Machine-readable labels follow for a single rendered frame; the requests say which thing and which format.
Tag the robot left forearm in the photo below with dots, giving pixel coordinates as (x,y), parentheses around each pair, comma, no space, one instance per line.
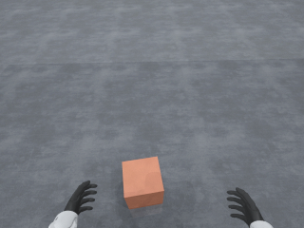
(66,219)

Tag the carton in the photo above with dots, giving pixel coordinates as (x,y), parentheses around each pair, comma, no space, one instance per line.
(142,183)

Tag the left robot hand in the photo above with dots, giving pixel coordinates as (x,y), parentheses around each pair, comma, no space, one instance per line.
(75,202)

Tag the right robot hand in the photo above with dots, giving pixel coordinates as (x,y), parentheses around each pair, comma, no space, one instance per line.
(248,208)

